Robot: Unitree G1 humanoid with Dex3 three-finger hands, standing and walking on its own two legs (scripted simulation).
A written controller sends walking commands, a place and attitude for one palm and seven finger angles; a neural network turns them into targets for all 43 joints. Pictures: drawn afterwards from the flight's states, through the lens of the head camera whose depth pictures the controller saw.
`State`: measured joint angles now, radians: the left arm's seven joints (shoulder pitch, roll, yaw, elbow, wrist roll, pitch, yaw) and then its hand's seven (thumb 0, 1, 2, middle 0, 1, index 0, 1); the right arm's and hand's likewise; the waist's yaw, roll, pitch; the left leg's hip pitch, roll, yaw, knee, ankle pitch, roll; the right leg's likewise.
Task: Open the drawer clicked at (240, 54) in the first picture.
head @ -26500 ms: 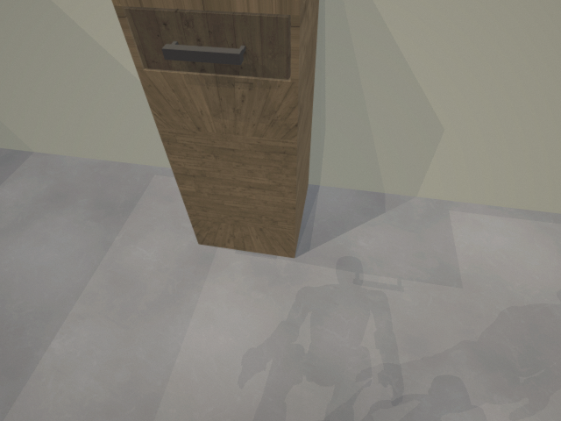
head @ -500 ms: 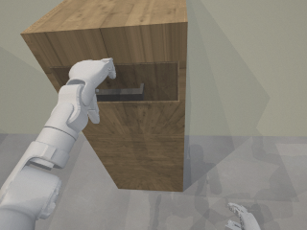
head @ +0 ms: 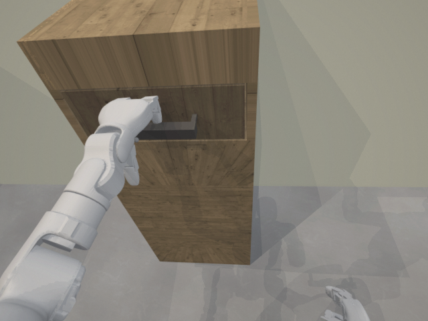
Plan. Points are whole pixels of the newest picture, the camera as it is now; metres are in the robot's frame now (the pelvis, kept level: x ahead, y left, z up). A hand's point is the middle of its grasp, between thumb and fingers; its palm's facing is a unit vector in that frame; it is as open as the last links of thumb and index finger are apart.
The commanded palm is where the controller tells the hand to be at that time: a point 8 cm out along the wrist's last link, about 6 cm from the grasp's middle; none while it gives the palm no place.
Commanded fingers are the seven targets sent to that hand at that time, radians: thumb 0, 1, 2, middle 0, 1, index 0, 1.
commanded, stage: lower the fingers behind the handle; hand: left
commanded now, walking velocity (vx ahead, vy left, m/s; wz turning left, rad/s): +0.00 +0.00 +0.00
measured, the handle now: (154, 124) +0.48 +0.15 +0.12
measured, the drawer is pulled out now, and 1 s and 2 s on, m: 0.00 0.00 0.00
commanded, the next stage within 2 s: close the thumb around the handle in 1.28 s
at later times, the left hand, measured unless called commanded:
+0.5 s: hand (141, 142) +0.43 +0.17 +0.12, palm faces -0.02 -0.05 -1.00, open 13.8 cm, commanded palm +0.40 +0.18 +0.19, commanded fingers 0.00 -0.50 0.30 -0.30 -1.20 -0.30 -1.20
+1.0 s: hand (144, 150) +0.42 +0.17 +0.10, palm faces -0.01 -0.04 -1.00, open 13.9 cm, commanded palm +0.40 +0.18 +0.16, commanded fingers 0.00 -0.50 0.30 -0.30 -1.20 -0.30 -1.20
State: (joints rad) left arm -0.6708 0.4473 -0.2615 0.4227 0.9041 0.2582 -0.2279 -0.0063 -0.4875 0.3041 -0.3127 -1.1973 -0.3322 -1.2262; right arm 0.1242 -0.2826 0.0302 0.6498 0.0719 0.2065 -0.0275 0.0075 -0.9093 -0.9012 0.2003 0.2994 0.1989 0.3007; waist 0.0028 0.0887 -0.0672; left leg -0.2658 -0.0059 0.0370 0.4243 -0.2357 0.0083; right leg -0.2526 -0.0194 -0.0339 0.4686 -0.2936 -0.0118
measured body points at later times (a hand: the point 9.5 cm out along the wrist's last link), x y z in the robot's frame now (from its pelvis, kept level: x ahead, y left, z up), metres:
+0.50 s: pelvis +0.00 +0.00 +0.00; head +0.03 -0.04 +0.44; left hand +0.42 +0.17 +0.18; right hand +0.14 -0.24 -0.14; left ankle -0.02 +0.12 -0.74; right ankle -0.04 -0.11 -0.74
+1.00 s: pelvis +0.01 -0.01 -0.01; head +0.03 -0.04 +0.44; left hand +0.42 +0.17 +0.16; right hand +0.14 -0.26 -0.14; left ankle -0.02 +0.12 -0.74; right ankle -0.04 -0.11 -0.74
